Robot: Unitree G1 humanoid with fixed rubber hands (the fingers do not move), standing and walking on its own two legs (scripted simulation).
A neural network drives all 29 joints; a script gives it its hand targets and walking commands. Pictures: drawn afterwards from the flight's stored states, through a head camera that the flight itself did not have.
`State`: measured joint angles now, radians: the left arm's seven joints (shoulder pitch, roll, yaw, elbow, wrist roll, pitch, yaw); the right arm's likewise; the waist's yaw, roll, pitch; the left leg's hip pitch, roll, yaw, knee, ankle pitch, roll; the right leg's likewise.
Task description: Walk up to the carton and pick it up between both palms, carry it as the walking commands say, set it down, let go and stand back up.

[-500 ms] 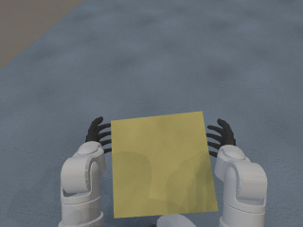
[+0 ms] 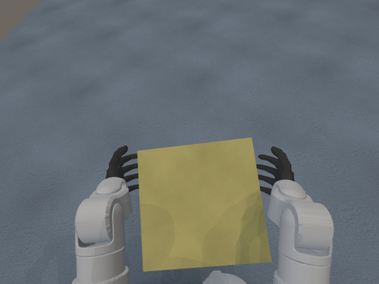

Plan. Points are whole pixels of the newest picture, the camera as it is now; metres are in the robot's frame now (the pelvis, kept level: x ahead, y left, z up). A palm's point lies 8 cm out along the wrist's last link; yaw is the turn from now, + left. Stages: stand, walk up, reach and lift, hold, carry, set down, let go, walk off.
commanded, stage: carry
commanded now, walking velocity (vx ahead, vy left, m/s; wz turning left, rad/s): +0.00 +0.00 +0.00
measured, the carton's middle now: (201, 200) +0.30 -0.01 +0.00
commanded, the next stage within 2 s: none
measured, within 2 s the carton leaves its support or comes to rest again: neither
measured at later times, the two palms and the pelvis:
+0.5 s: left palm (286, 250) +0.17 -0.14 +0.10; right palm out of the picture +0.12 -0.43 +0.07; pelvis -0.12 -0.24 -0.02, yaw -7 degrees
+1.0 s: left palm out of the picture +0.03 -0.35 +0.10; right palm out of the picture -0.03 -0.65 +0.08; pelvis -0.26 -0.44 -0.02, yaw -11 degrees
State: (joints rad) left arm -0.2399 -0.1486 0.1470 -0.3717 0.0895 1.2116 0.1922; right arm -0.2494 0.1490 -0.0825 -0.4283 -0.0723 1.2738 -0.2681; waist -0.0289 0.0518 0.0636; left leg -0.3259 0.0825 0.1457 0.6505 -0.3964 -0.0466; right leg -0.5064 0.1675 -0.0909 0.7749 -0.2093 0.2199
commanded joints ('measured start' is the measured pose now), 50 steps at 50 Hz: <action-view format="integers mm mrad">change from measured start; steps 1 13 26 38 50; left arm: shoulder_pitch -439 -491 -496 -391 -542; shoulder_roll -994 -992 -920 -855 -884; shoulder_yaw -654 -591 -564 -585 -581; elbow -148 -112 -106 -20 -150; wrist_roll -373 -356 -344 -323 -357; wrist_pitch -37 -26 -10 4 -22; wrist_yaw -248 -248 -241 -227 -229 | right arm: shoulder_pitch -457 -471 -617 -455 -519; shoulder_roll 1090 1074 1037 971 1006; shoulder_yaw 665 678 713 662 623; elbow -114 -108 -119 -25 -26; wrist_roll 433 417 411 360 363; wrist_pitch -72 -66 -45 -40 -49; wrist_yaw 287 260 260 250 257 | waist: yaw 26 -37 44 56 111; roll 223 -522 -424 -353 -125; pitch -557 -482 -328 -367 -321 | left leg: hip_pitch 31 313 -55 -257 -265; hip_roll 390 -100 -91 -51 4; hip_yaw -416 217 -90 -212 -125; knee -319 -133 435 364 182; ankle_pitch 421 -317 -103 -176 88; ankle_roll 240 49 -7 -9 55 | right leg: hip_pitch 212 286 191 414 428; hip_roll -190 -133 -313 -466 -276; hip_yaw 432 -8 320 490 305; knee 693 -311 -663 -455 -507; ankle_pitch -436 1324 -2 578 -39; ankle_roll -60 610 204 -53 -115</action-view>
